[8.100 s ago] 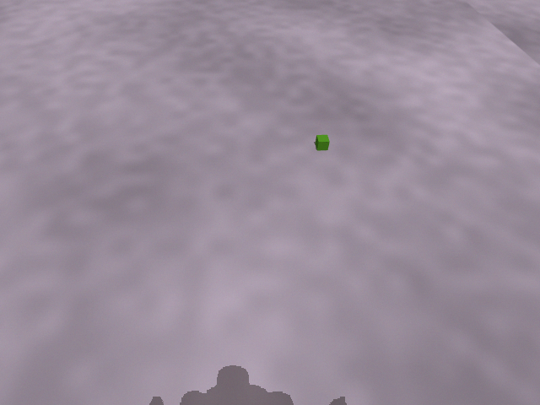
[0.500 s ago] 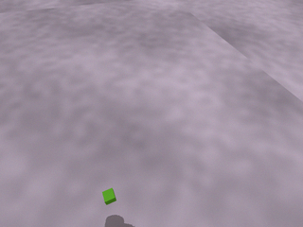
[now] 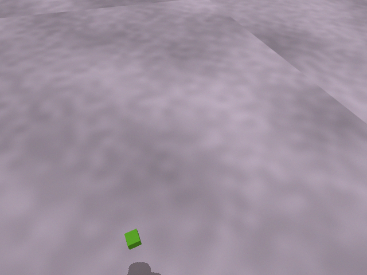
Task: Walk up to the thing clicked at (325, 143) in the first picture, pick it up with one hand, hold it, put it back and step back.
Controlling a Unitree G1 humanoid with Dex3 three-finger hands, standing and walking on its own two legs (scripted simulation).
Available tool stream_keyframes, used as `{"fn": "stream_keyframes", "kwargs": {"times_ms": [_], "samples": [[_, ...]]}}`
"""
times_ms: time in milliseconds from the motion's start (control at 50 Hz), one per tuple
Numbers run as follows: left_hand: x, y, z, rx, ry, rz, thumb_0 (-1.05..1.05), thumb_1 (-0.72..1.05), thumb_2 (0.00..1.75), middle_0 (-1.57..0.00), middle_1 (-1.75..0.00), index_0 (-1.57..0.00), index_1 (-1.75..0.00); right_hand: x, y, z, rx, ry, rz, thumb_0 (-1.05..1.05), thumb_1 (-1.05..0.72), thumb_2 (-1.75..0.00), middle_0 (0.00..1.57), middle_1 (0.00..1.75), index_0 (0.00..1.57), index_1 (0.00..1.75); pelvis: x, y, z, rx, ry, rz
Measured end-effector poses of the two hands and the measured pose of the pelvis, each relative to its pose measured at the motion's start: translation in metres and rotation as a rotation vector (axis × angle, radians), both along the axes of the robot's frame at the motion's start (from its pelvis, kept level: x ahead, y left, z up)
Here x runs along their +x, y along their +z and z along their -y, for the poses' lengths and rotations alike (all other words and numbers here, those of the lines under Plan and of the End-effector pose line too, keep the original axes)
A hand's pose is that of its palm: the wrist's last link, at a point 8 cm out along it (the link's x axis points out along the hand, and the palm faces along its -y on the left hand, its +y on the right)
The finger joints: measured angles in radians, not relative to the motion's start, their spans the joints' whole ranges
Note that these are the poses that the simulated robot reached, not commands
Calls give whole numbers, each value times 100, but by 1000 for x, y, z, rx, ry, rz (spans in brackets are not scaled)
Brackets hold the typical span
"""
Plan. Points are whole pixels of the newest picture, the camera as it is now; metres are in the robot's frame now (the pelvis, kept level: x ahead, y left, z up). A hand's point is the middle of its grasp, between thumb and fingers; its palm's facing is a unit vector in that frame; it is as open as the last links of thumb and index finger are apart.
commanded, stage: stand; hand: left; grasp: from above
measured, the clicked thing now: (133, 239) +0.42 +0.25 -0.75
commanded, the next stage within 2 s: rise first in 0.70 s
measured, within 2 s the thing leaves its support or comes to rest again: neither
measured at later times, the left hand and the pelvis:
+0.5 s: hand out of the picture +0.07 +0.26 -0.16, palm faces -0.03 -0.94 -0.34, open 7.4 cm; pelvis +0.00 +0.00 +0.00, yaw +0 degrees
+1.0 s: hand out of the picture +0.14 +0.25 -0.17, palm faces +0.00 -0.94 -0.33, open 8.3 cm; pelvis -0.02 +0.00 -0.02, yaw +1 degrees
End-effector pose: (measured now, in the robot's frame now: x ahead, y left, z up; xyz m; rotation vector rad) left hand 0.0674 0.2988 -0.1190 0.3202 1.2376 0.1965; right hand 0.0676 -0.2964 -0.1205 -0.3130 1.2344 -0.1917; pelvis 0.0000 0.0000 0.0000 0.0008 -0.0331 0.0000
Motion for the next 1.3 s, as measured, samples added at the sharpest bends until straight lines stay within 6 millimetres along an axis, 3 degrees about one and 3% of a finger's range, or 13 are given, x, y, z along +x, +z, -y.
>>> {"fn": "stream_keyframes", "kwargs": {"times_ms": [440,820,860,980,1060,1200,1300], "samples": [[-5,-1,0,-1,-1,-14,0,90,90,-20,-30,-20,-30,-6,-1,1,-2,-4,-15,1,-90,-90,20,30,20,30,-1,0,0,0,-3,-1],[-1,0,0,0,-4,-7,0,90,90,-20,-30,-20,-30,-7,-1,1,0,-4,-17,1,-90,-90,20,30,20,30,-1,0,0,1,-2,-2],[6,0,2,-3,16,38,1,88,90,-21,-32,-21,-32,-3,0,-2,0,-11,30,1,-91,-90,20,30,20,30,-3,-2,0,1,6,-24],[52,-10,4,-14,-1,109,1,66,89,-23,-51,-23,-51,5,-6,-22,29,-1,119,1,-95,-91,20,30,20,30,-15,-13,2,-2,15,-107],[71,-14,2,9,-49,131,0,41,87,-23,-67,-24,-67,5,-11,-33,54,-20,152,1,-96,-92,20,30,20,30,-16,-20,1,-2,6,-145],[68,-26,-1,58,-84,69,0,-7,86,-24,-84,-24,-83,16,-18,-46,79,-19,213,1,-95,-91,20,30,20,30,-12,-33,-5,-8,4,-197],[62,-43,-5,86,-100,75,0,-29,86,-25,-88,-24,-88,34,-31,-48,67,18,265,1,-94,-91,20,30,20,30,-12,-53,-8,-13,7,-248]]}}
